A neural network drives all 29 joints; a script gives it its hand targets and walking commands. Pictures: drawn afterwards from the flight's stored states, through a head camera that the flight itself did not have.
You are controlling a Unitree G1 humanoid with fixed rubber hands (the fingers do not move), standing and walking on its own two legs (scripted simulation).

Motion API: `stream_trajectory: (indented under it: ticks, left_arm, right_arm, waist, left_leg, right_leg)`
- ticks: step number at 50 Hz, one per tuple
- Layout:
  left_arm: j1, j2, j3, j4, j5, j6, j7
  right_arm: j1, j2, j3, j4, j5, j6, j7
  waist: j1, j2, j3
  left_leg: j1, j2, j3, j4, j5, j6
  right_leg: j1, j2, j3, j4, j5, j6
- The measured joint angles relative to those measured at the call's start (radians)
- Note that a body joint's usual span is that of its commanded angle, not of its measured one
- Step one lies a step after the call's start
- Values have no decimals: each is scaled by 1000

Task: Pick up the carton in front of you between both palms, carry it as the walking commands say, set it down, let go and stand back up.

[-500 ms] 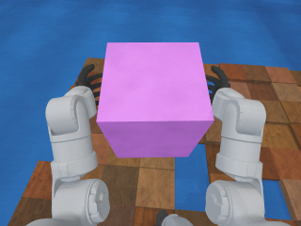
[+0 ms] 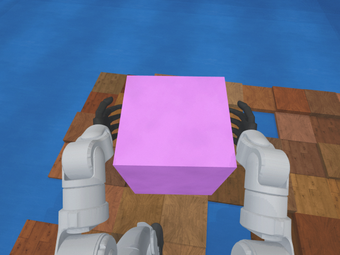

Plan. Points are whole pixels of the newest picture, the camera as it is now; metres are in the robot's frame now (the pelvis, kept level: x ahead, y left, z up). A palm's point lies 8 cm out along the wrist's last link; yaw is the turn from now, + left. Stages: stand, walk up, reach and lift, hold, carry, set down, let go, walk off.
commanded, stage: carry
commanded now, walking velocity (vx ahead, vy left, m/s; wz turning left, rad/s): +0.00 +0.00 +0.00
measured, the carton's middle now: (174, 142) +0.36 +0.00 +0.02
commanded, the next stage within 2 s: none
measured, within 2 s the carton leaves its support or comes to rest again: neither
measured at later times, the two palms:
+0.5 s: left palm (123, 30) +0.49 +0.11 +0.23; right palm (276, 32) +0.49 -0.19 +0.24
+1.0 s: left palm (129, 56) +0.50 +0.11 +0.17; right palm (263, 62) +0.49 -0.19 +0.17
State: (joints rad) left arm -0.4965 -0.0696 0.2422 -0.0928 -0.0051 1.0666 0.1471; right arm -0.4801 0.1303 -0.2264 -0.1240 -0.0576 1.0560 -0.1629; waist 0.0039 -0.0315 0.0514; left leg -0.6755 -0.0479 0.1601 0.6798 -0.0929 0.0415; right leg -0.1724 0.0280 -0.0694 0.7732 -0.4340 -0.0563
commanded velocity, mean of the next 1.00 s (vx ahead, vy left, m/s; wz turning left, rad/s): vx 0.00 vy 0.00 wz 0.00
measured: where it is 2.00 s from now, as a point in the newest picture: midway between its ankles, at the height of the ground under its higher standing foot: outside the picture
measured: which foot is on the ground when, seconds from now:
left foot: down 0.00-1.00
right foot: up 0.00-0.24, down 0.26-1.00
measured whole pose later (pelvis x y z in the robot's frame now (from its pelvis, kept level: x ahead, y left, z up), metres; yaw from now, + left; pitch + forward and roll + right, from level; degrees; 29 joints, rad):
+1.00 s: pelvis +0.15 -0.03 +0.05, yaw -2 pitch +2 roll +0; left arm -0.58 -0.07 0.26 0.07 0.05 1.15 0.15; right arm -0.57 0.08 -0.26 0.06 -0.04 1.14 -0.17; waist -0.01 0.00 -0.04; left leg -0.32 0.03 0.11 0.57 -0.26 -0.08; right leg -0.28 0.02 -0.08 0.56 -0.32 -0.05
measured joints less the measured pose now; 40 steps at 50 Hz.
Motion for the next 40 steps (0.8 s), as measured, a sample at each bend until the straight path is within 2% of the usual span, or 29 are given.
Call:
stream_trajectory:
  ticks: [1, 2, 4, 6, 9, 13, 14, 18, 22, 28, 35, 40]
  left_arm:
    - [-13, 12, 3, -1, -2, -2, -3]
    - [-19, 20, 5, -4, -2, -4, -5]
    - [-15, 10, 13, -20, 7, 6, -5]
    - [-8, -14, 24, -45, 23, 22, -6]
    - [-11, -39, 32, -85, 42, 38, -7]
    - [-39, -36, 21, -132, 52, 57, -7]
    - [-46, -33, 19, -136, 53, 61, -7]
    - [-81, -18, 9, -109, 54, 110, 3]
    - [-129, 7, 17, -24, 51, 175, 11]
    - [-201, 36, 41, 134, 44, 226, 14]
    - [-206, 26, 67, 273, 58, 184, 11]
    - [-151, 11, 58, 294, 69, 128, 2]
  right_arm:
    - [-20, -3, 8, 11, -4, -8, 0]
    - [-36, -9, 15, 22, -4, -13, -1]
    - [-42, -20, 23, 23, 10, -4, -5]
    - [-34, -29, 25, 9, 28, 11, -8]
    - [-37, -37, 19, -23, 47, 28, -10]
    - [-76, -47, 6, -64, 62, 51, -11]
    - [-90, -55, 6, -64, 65, 59, -11]
    - [-147, -85, -2, -23, 75, 117, -12]
    - [-197, -94, -17, 64, 57, 179, -12]
    - [-246, -82, -55, 187, 14, 228, -12]
    - [-218, -53, -96, 274, -24, 197, -10]
    - [-153, -41, -86, 287, -27, 141, -6]
  waist:
    - [-18, -16, 12]
    - [-35, -17, 21]
    - [-60, 0, 31]
    - [-74, 25, 39]
    - [-84, 51, 44]
    - [-77, 39, 18]
    - [-72, 43, 4]
    - [-45, 62, -59]
    - [-16, 57, -119]
    - [19, 43, -178]
    - [22, 38, -187]
    - [8, 34, -162]
  left_leg:
    - [6, -9, 11, 13, -23, -17]
    - [15, -13, 17, 17, -33, -9]
    - [58, -13, 17, -25, -36, 16]
    - [121, -1, 9, -103, -29, 18]
    - [197, 28, -5, -197, -11, 1]
    - [244, 43, -15, -194, -44, -25]
    - [251, 49, -21, -177, -76, -36]
    - [296, 70, -44, -169, -136, -60]
    - [332, 77, -56, -162, -130, -76]
    - [360, 80, -66, -137, -161, -100]
    - [367, 80, -67, -119, -180, -118]
    - [369, 79, -62, -110, -186, -126]
  right_leg:
    - [-73, 0, 43, 177, -19, 35]
    - [-144, 12, 80, 341, -18, 55]
    - [-251, 21, 109, 510, -39, 62]
    - [-308, 7, 103, 444, -52, 65]
    - [-307, -9, 80, 102, -78, 77]
    - [-233, -32, 38, -261, 173, 72]
    - [-209, -29, 27, -294, 192, 58]
    - [-163, -5, 6, -287, 147, 8]
    - [-139, -1, -9, -251, 174, 2]
    - [-100, 1, -16, -241, 125, -4]
    - [-91, -1, -18, -225, 103, -2]
    - [-92, -4, -14, -213, 95, 1]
